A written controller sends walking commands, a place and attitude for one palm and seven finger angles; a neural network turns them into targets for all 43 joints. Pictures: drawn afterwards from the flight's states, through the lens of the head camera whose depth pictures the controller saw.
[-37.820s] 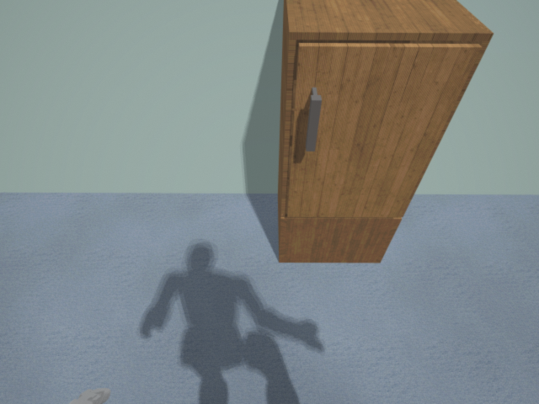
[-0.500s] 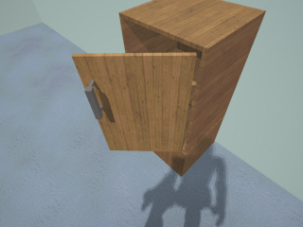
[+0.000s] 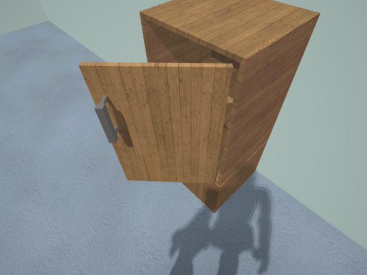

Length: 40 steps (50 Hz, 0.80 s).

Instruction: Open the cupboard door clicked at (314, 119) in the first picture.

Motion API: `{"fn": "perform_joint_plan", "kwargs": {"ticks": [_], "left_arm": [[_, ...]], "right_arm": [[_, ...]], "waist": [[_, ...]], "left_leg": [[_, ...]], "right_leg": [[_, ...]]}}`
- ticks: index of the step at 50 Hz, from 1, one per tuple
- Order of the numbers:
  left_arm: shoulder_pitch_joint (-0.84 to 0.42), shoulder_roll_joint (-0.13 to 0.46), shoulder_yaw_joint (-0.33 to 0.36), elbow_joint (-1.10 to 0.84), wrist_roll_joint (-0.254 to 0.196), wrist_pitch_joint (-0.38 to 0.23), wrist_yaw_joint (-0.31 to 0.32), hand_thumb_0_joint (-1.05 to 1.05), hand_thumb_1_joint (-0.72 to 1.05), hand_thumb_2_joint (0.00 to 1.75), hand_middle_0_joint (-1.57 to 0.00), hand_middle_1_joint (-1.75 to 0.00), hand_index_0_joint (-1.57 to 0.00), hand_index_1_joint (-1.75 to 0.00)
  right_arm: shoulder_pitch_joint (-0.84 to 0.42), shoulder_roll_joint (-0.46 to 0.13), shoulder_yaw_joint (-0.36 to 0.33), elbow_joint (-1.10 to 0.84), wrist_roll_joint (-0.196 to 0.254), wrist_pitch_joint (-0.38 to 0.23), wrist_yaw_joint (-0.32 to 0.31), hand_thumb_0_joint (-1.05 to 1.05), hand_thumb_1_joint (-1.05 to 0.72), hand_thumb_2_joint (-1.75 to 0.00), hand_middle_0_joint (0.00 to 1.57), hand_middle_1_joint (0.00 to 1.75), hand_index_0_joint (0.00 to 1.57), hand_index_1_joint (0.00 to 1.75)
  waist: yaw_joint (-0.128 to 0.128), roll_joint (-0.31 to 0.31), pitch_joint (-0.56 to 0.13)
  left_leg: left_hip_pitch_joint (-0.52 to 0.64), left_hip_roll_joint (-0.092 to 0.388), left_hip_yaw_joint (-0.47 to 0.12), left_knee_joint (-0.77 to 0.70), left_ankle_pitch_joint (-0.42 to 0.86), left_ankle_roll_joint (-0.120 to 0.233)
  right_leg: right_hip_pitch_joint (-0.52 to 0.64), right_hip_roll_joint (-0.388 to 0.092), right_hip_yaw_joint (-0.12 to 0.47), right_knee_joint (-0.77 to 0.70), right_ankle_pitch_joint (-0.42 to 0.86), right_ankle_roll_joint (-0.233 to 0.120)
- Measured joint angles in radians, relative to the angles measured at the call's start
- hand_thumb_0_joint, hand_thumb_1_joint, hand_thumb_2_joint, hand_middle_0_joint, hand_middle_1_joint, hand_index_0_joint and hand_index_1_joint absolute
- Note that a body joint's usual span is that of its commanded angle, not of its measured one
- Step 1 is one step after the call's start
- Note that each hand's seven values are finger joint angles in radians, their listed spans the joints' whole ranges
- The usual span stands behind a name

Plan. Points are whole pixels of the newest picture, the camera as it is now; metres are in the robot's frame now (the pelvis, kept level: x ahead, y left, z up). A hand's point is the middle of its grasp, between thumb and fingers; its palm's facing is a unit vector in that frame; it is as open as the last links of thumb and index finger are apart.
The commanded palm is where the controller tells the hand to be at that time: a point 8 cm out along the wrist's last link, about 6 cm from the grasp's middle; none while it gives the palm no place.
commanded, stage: look again from close up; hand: left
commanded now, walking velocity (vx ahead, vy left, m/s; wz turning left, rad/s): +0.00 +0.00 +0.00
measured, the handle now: (109, 119) +0.54 +0.27 +0.00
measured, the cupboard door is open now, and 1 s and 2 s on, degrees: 43 43 43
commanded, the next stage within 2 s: shuffle to correct the standing spot in 0.32 s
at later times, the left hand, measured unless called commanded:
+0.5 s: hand out of the picture +0.01 +0.18 -0.17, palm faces +0.03 -0.98 -0.21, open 7.3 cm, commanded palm none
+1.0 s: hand out of the picture +0.04 +0.24 -0.18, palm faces +0.05 -0.98 -0.22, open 7.4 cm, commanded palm none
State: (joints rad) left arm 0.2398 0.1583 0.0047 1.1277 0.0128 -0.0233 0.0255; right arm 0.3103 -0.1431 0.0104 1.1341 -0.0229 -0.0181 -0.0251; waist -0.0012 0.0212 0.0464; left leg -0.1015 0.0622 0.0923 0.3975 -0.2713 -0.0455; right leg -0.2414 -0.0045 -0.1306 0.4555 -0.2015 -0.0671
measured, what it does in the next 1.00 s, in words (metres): shifts its weight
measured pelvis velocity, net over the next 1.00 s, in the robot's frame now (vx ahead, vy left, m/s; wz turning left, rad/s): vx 0.00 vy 0.06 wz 0.01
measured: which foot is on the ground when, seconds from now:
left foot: down 0.00-1.00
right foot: down 0.00-1.00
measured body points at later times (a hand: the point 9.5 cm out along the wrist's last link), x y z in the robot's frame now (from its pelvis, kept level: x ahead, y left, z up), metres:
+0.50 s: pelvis +0.00 +0.00 +0.00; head +0.02 +0.00 +0.45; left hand +0.01 +0.23 -0.15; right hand -0.01 -0.21 -0.16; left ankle -0.04 +0.14 -0.74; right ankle +0.03 -0.07 -0.74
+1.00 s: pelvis +0.00 +0.06 -0.01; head +0.02 +0.05 +0.44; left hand +0.04 +0.29 -0.16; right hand -0.01 -0.15 -0.17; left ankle -0.04 +0.15 -0.74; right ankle +0.01 -0.06 -0.74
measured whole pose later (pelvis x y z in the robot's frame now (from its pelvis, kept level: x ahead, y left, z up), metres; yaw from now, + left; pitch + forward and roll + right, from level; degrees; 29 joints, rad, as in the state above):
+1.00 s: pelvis +0.00 +0.06 -0.01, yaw +1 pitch -1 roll +1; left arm 0.20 0.17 0.03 1.07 0.02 0.00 0.03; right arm 0.31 -0.11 0.00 1.10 -0.03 -0.02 -0.04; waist 0.00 -0.02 0.07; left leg -0.14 -0.03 0.12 0.48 -0.31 0.04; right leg -0.26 -0.05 -0.04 0.55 -0.26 0.00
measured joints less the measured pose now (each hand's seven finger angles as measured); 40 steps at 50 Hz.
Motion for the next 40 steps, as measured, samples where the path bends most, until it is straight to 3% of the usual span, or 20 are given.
{"fn": "perform_joint_plan", "kwargs": {"ticks": [25, 34, 40], "left_arm": [[0.011, 0.002, 0.004, -0.001, 0.002, -0.001, -0.001, 0.01, 0.92, 0.9, -0.2, -0.29, -0.2, -0.3], [-0.008, -0.001, 0.027, -0.043, 0.009, 0.015, 0.009, 0.0, 0.92, 0.9, -0.2, -0.29, -0.2, -0.3], [-0.018, 0.019, 0.054, -0.073, 0.012, 0.045, 0.009, 0.0, 0.91, 0.9, -0.21, -0.29, -0.2, -0.3]], "right_arm": [[-0.003, 0.011, -0.002, 0.002, 0.001, -0.001, -0.003, 0.0, -0.91, -0.9, 0.2, 0.3, 0.2, 0.3], [0.003, -0.001, -0.021, -0.03, 0.0, 0.034, 0.003, 0.0, -0.91, -0.9, 0.2, 0.3, 0.2, 0.3], [0.008, 0.003, -0.034, -0.062, -0.006, 0.034, 0.007, 0.0, -0.91, -0.9, 0.2, 0.3, 0.2, 0.3]], "waist": [[0.009, -0.014, -0.001], [0.012, -0.011, -0.004], [0.018, -0.06, 0.003]], "left_leg": [[0.003, 0.002, -0.002, 0.0, -0.006, 0.002], [-0.059, -0.019, -0.005, 0.083, -0.043, 0.023], [-0.073, -0.067, 0.028, 0.091, -0.043, 0.06]], "right_leg": [[0.01, 0.003, -0.002, -0.015, 0.002, 0.004], [-0.038, -0.027, -0.001, 0.047, -0.02, 0.022], [-0.085, -0.079, 0.032, 0.112, -0.039, 0.05]]}}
